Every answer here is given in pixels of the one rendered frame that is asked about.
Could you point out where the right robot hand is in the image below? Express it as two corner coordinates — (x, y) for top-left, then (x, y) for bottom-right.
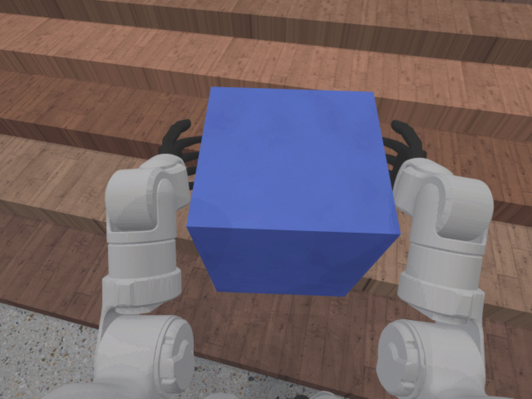
(382, 120), (426, 191)

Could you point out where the carton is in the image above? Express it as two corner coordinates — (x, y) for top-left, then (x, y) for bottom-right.
(186, 86), (401, 297)

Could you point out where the robot right forearm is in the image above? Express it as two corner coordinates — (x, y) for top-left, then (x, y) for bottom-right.
(392, 158), (494, 369)

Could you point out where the right robot upper arm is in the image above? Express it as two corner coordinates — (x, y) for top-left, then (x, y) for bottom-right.
(376, 319), (514, 399)

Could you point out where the left robot hand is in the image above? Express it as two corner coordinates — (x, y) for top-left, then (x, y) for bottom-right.
(158, 119), (202, 190)

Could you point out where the robot left forearm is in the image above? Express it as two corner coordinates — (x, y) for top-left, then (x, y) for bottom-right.
(94, 154), (191, 376)

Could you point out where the left robot upper arm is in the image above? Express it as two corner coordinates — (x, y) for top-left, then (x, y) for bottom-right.
(41, 315), (195, 399)

